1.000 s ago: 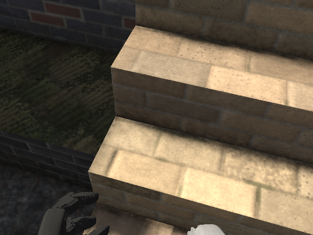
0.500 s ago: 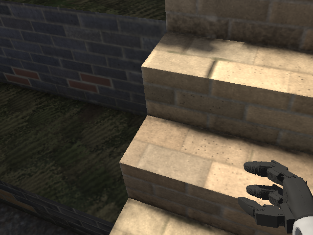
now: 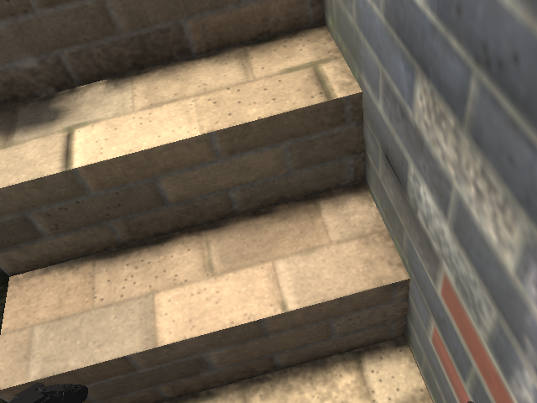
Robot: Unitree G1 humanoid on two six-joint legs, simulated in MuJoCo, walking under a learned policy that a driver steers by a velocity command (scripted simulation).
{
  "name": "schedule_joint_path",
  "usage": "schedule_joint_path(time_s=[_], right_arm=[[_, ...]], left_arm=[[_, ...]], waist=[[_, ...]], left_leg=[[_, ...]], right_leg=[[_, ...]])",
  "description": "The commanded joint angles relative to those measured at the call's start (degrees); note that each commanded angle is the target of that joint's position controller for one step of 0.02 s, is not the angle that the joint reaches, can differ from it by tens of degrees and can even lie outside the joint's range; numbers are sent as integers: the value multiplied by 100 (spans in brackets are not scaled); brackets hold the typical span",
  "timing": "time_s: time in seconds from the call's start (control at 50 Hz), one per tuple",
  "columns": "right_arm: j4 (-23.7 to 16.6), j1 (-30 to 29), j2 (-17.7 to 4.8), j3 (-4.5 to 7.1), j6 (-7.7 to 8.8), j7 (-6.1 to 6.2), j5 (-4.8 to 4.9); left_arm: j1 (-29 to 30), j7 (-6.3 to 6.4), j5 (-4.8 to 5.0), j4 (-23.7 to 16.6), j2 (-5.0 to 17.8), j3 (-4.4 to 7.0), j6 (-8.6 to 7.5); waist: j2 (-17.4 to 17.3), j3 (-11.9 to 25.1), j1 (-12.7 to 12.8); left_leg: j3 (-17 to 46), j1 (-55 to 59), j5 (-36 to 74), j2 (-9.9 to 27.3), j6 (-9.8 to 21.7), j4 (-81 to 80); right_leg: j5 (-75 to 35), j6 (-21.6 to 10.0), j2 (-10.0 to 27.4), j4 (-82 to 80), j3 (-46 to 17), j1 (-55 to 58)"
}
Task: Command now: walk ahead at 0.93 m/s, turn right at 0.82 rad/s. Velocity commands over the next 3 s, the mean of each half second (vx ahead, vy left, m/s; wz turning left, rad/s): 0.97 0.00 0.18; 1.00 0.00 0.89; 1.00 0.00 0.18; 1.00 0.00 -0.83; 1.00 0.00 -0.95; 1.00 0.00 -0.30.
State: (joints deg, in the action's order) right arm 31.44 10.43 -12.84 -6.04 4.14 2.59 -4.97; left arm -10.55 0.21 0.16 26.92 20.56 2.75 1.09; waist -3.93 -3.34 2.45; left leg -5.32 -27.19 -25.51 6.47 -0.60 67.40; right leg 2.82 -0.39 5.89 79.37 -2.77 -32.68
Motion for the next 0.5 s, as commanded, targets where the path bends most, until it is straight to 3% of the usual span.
schedule_joint_path(time_s=[0.02,0.04,0.06,0.08,0.1,0.12,0.14,0.16,0.18,0.2,0.22,0.24,0.26,0.28,0.3,0.32,0.34,0.36,0.38,0.42,0.44,0.46,0.48,0.5], right_arm=[[-1204,-2784,85,152,-47,12,347],[-1469,-2493,259,8,-17,55,404],[-1740,-2150,325,1,-1,123,522],[-1728,-1595,719,-7,51,107,599],[-1628,461,412,-12,228,106,632],[-1424,1370,-126,-41,338,-85,524],[-1049,1434,-528,133,310,-235,650],[-916,-365,-613,259,288,-397,817],[-827,-1859,-406,329,1,-559,770],[-982,-470,-325,554,-414,-476,836],[-976,344,-592,846,-729,-384,668],[-734,-266,-445,850,-723,-324,587],[-747,-1185,-350,848,-718,-316,517],[-993,-2002,-80,823,-679,-249,428],[-995,-2081,331,788,-655,-220,588],[-862,-1578,441,733,-609,-240,712],[-704,-963,261,726,-601,-238,718],[-509,-470,-1,788,-654,-235,702],[-392,-201,-179,849,-707,-231,650],[-352,-54,-422,951,-769,-190,538],[-324,-191,-837,1064,-781,-100,371],[-408,-465,-920,1093,-729,-82,312],[-552,-758,-920,1077,-655,-71,218],[-655,-1030,-858,1040,-576,-48,192]], left_arm=[[-2635,-171,-148,1575,-494,-2,-416],[-2024,-349,-115,1697,-851,-180,-701],[-910,-543,-246,1614,-958,-369,-922],[-175,-524,-484,1759,-478,-415,-922],[903,-291,-805,1341,1197,3,-909],[1858,-126,-628,1030,1483,242,-594],[2044,-84,-836,943,1509,339,-174],[594,74,-1063,1186,1165,339,-130],[-993,182,-920,1648,1142,439,-179],[155,237,-765,1764,1724,601,-386],[1112,47,-477,1589,1649,563,-538],[1021,78,-270,1333,711,313,-493],[1113,34,-397,1221,62,166,-430],[1084,-2,-430,1224,36,231,-364],[1123,24,-450,1299,154,242,-306],[1560,41,-496,1243,185,180,-309],[1878,64,-440,1174,259,164,-330],[2011,90,-347,1112,304,133,-333],[2256,78,-325,1046,315,102,-304],[2546,13,-367,896,234,22,-198],[1816,50,-173,991,-46,3,-122],[1722,10,-210,914,-157,-59,-97],[1627,-44,-270,796,-114,-54,-80],[1421,-96,-348,775,-72,-31,-95]], waist=[[2143,-1098,1548],[1975,-1483,907],[1490,-1611,-77],[1465,-779,-860],[1699,795,-2108],[1418,2020,-2419],[438,2771,-1937],[-127,2795,-355],[-554,3715,859],[687,3840,-297],[1580,3783,-892],[1933,3485,-492],[1181,3021,-75],[975,2364,108],[1544,1428,-29],[2025,986,-381],[2109,929,-660],[1982,904,-862],[1809,814,-1023],[1322,552,-1042],[688,606,-712],[29,564,-553],[-332,640,-349],[-357,853,-99]], left_leg=[[-909,-2473,-1643,-956,141,3514],[-692,-2336,-2295,-1037,164,4458],[-36,-2543,-2632,-1171,109,5555],[483,-3078,-2783,-1561,-142,7312],[2143,-3651,-2061,-539,-288,5388],[2267,-3083,-1564,441,-8,1884],[1684,-1743,-600,135,277,-27],[285,-1285,54,-825,181,-665],[-149,153,742,-1109,196,-75],[886,480,770,-563,271,-269],[1363,365,867,-611,265,-736],[1488,-94,574,-857,354,-1325],[1703,-631,238,-844,526,-1525],[1789,-1126,-37,-915,571,-1376],[1401,-1549,-319,-1201,484,-811],[1078,-1755,-556,-1314,460,-419],[1138,-1723,-683,-1207,555,-249],[1282,-1728,-569,-1177,672,-196],[1415,-1742,-392,-1172,730,-361],[1923,-2094,-497,-1119,802,-1008],[2567,-2406,-1311,-867,1042,-1725],[3508,-2887,-1643,-770,1225,-2651],[4051,-3170,-1858,-838,1329,-3164],[4168,-3183,-1787,-979,1333,-3356]], right_leg=[[-4436,-637,-212,-6913,535,1988],[-4758,-519,-16,-8043,651,1642],[-6648,-111,547,-8358,269,1602],[-10007,-19,1046,-7235,-18,2224],[-10918,-408,2007,-4923,-911,3677],[-10519,-578,2064,-4605,-574,4452],[-12625,-557,2246,-5244,-393,4663],[-14691,-324,1987,-5408,-630,4881],[-14282,-300,1945,-5544,-681,4405],[-11340,-333,2206,-5768,-677,4154],[-8899,-483,1845,-5582,-450,3975],[-7006,-629,1372,-5326,-65,4243],[-6039,-592,1083,-5459,27,3921],[-6303,-426,1056,-5579,161,3656],[-7517,-315,1187,-5870,172,3266],[-8002,-397,1357,-5943,125,2936],[-7678,-564,1476,-5899,106,2712],[-7140,-742,1535,-5920,79,2535],[-6496,-847,1495,-5863,154,2426],[-5269,-884,1174,-5599,406,2311],[-4180,-1082,593,-4970,750,2280],[-2822,-1119,185,-4281,693,2427],[-1980,-1121,-97,-3375,451,2331],[-1614,-1101,-303,-2685,306,2258]])
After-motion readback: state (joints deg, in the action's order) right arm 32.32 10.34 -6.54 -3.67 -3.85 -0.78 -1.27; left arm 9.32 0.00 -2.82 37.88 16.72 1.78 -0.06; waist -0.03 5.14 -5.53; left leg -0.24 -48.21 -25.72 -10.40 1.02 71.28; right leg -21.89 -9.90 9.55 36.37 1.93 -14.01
